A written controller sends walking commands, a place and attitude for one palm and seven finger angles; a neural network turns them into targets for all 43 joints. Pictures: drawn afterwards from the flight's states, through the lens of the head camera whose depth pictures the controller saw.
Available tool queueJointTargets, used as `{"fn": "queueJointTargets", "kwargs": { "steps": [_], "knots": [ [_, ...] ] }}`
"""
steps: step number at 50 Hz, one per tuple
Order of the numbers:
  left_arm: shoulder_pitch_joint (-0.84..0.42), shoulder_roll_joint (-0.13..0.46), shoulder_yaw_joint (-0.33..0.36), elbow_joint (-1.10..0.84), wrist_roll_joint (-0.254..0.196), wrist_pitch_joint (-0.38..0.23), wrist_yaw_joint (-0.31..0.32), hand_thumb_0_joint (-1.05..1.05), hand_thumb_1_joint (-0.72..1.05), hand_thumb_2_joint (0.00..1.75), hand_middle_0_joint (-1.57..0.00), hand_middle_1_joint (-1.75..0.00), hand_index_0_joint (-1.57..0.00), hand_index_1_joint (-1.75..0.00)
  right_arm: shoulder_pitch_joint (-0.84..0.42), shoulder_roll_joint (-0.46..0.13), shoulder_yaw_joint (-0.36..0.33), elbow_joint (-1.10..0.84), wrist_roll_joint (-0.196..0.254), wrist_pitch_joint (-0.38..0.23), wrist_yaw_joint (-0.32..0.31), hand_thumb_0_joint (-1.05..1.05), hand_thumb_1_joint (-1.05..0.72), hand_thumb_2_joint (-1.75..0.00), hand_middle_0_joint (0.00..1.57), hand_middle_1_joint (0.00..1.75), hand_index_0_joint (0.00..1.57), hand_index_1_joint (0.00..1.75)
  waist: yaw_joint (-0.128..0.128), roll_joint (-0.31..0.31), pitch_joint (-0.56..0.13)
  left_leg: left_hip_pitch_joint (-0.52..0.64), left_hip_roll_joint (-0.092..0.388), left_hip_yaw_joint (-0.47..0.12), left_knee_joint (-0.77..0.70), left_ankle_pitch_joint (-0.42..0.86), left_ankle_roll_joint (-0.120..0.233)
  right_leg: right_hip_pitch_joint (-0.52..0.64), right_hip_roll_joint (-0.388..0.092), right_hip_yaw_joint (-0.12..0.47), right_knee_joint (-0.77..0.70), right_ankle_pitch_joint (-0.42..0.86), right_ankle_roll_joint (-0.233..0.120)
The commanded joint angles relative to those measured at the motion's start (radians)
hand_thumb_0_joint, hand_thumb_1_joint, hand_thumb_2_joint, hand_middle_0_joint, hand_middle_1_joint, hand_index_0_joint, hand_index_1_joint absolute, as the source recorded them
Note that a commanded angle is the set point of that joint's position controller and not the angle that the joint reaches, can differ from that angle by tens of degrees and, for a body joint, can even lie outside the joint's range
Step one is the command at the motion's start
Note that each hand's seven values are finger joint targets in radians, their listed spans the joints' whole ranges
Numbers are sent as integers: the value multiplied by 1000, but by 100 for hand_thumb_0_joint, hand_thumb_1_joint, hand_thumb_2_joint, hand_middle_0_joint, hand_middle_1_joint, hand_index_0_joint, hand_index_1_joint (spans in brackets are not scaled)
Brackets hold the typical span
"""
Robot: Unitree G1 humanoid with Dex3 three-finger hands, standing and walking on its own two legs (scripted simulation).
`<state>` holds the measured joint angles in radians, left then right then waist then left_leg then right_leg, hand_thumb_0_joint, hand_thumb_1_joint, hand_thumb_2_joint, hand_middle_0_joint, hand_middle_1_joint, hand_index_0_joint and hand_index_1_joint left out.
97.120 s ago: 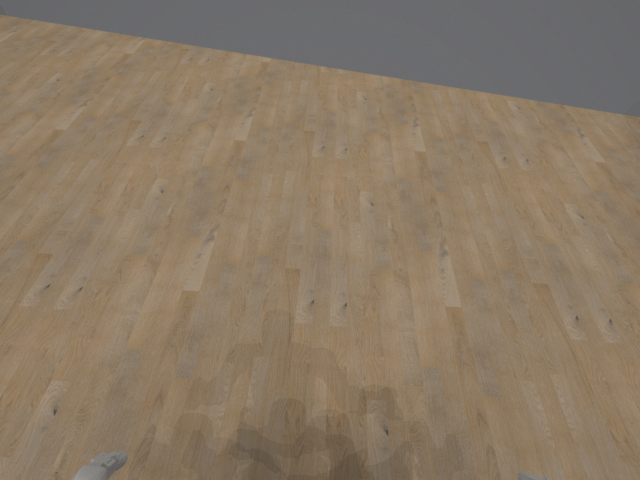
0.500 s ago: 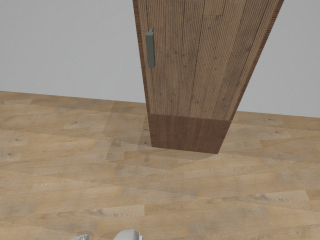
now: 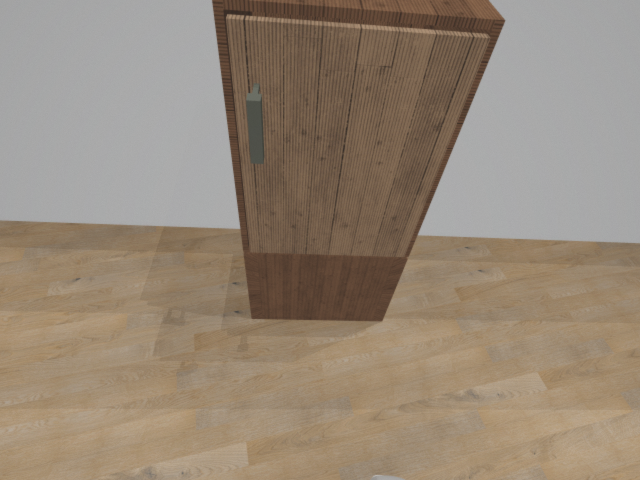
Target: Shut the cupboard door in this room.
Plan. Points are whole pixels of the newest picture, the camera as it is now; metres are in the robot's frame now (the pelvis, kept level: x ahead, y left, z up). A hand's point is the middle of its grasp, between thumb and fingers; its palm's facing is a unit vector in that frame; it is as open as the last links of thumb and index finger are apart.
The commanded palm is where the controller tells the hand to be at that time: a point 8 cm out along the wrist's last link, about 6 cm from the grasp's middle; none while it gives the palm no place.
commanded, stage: take the last steps up to it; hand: left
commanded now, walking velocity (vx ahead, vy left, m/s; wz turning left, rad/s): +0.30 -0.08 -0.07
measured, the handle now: (257, 124) +0.69 +0.15 +0.06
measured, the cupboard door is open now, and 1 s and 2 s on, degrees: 0 0 0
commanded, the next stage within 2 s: come to a stop and stand still in 0.54 s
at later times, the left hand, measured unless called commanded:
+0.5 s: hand out of the picture +0.12 +0.08 -0.18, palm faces +0.07 -0.98 -0.18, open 7.3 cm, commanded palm none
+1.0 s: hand (260, 428) +0.23 +0.09 -0.19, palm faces +0.08 -0.97 -0.23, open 7.4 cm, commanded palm none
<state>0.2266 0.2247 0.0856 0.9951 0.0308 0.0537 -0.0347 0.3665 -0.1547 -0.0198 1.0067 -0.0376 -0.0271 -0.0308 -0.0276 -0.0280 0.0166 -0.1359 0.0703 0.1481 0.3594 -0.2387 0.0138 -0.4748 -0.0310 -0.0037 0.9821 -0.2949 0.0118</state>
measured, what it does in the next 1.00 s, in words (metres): walks ahead: right foot, then left foot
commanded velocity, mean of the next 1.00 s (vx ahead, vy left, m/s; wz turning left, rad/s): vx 0.06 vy -0.01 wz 0.01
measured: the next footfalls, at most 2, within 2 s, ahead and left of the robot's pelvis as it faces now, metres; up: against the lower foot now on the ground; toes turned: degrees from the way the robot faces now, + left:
right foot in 0.18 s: +0.12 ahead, -0.15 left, +0.00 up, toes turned -6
left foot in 0.66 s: +0.30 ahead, +0.03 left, +0.00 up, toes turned +5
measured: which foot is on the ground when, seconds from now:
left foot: down 0.00-0.20, up 0.22-0.64, down 0.66-1.00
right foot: up 0.00-0.16, down 0.18-0.68, up 0.70-0.88, down 0.90-1.00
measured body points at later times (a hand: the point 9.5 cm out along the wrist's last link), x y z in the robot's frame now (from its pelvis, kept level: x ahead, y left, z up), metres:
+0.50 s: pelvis +0.13 -0.08 -0.01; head +0.15 -0.09 +0.44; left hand +0.12 +0.14 -0.16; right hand +0.17 -0.32 -0.16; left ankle +0.19 +0.04 -0.70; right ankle +0.08 -0.15 -0.75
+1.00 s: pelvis +0.21 -0.10 -0.02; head +0.24 -0.10 +0.43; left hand +0.23 +0.14 -0.17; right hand +0.29 -0.33 -0.17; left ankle +0.26 +0.02 -0.75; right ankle +0.23 -0.22 -0.75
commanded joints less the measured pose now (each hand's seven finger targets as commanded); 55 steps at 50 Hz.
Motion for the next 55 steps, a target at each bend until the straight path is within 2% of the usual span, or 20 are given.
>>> {"fn": "queueJointTargets", "kwargs": {
  "steps": [1,4,7,8,9,10,11,12,17,28,30,31,32,33,34,37,40,46,50,55],
  "knots": [
    [-133,6,-15,-99,-2,-41,-14,0,90,90,-20,-30,-20,-30,93,-181,-49,1,-5,-16,-6,0,-90,-90,20,30,20,30,-37,188,65,76,256,-202,-192,-26,130,-91,-34,-35,-191,-3,-9],
    [-124,6,-18,-82,-5,-53,-12,0,90,90,-20,-30,-20,-30,78,-189,-52,17,-7,-10,3,0,-90,-90,20,30,20,30,-28,217,69,28,243,-181,-163,-44,126,22,-10,-78,-311,-27,-21],
    [15,24,-5,-21,-5,-64,-5,0,90,90,-20,-30,-20,-30,42,-181,-49,26,1,-5,8,0,-90,-90,20,30,20,30,45,130,25,-87,190,-113,-37,-69,80,295,33,-111,-483,84,-36],
    [107,64,5,14,-3,-75,3,0,90,90,-20,-30,-20,-30,35,-159,-44,28,11,-7,14,0,-90,-90,20,30,20,30,90,47,-11,-186,131,-58,105,-73,48,466,-4,-47,-559,61,-55],
    [232,161,22,53,3,-92,17,0,90,90,-20,-30,-20,-30,24,-97,-31,9,24,-12,24,0,-90,-90,20,30,20,30,143,-202,-69,-384,14,45,371,-200,4,642,-212,238,-670,-118,-132],
    [275,211,31,67,-11,-89,29,0,90,90,-20,-30,-20,-30,-17,-91,-26,-28,22,-6,24,0,-90,-90,20,30,20,30,147,-287,-49,-488,-32,-18,602,-403,1,594,-356,464,-810,-222,-202],
    [222,192,24,53,-18,-84,35,0,90,90,-20,-30,-20,-30,-45,-109,-38,-28,16,0,27,0,-90,-90,20,30,20,30,125,-173,30,-517,-3,-94,708,-336,10,484,-353,434,-855,-312,-216],
    [152,145,15,41,-15,-93,39,0,90,90,-20,-30,-20,-30,-40,-100,-43,-8,15,1,25,0,-90,-90,20,30,20,30,87,-202,68,-534,21,-125,760,-228,11,415,-313,412,-858,-291,-203],
    [74,-3,-27,31,-16,-123,47,0,90,90,-20,-30,-20,-30,31,-36,-34,41,5,16,29,0,-90,-90,20,30,20,30,-11,-47,52,-409,46,-106,683,-40,-31,322,-205,58,-808,281,-180],
    [170,33,-34,109,-9,-131,57,0,90,90,-20,-30,-20,-30,-166,-41,-17,-31,17,-4,37,0,-90,-90,20,30,20,30,26,-49,47,-329,-6,-57,293,-16,-10,464,-224,42,-694,624,-196],
    [158,38,-32,115,-15,-128,57,0,90,90,-20,-30,-20,-30,-92,-49,-16,1,13,-16,28,0,-90,-90,20,30,20,30,-12,-15,20,-175,-52,-26,180,77,2,436,-182,-1,-570,714,-160],
    [163,31,-33,117,-19,-125,57,0,90,90,-20,-30,-20,-30,-13,-73,-18,28,10,-25,22,0,-90,-90,20,30,20,30,-38,12,-23,-37,-46,-51,133,227,18,385,-143,-30,-448,692,-127],
    [198,-3,-40,111,-23,-121,60,0,90,90,-20,-30,-20,-30,65,-132,-26,47,2,-34,10,0,-90,-90,20,30,20,30,-54,103,-89,151,88,-202,126,457,81,239,-72,-66,-282,485,-79],
    [225,-51,-58,102,-35,-118,64,0,90,90,-20,-30,-20,-30,119,-187,-31,55,3,-32,-3,0,-90,-90,20,30,20,30,-48,262,-163,289,287,-405,113,834,198,94,16,-109,-92,-65,-39],
    [194,-36,-64,87,-31,-106,73,0,90,90,-20,-30,-20,-30,93,-184,-21,53,14,-17,-14,0,-90,-90,20,30,20,30,-33,210,-115,184,344,-427,63,941,252,103,17,-37,-2,-355,-38],
    [171,-50,-59,102,-24,-56,77,0,90,90,-20,-30,-20,-30,-129,-124,7,6,22,-1,-33,0,-90,-90,20,30,20,30,39,194,24,-89,268,-308,-34,698,187,195,-52,22,-146,-277,-4],
    [203,-28,-46,105,-20,-30,67,0,90,90,-20,-30,-20,-30,-192,-147,-8,1,25,22,-28,0,-90,-90,20,30,20,30,67,134,-11,-125,213,-249,-28,423,149,266,-29,-3,-320,-121,-4],
    [155,33,-26,42,5,-26,61,0,90,90,-20,-30,-20,-30,-228,-150,-44,-37,25,52,3,0,-90,-90,20,30,20,30,62,61,6,-228,72,-199,7,-136,41,230,-47,70,-494,73,-43],
    [19,103,-24,1,-4,-47,60,0,90,90,-20,-30,-20,-30,-151,-90,-39,-19,28,63,12,0,-90,-90,20,30,20,30,9,-146,8,-74,-45,-98,209,-47,-20,96,-209,234,-678,106,-137],
    [9,109,-26,0,-12,-54,69,0,90,90,-20,-30,-20,-30,-115,-115,-30,5,27,49,11,0,-90,-90,20,30,20,30,24,-65,-52,-51,-13,-126,152,127,-27,233,-182,170,-599,331,-113]
  ]
}}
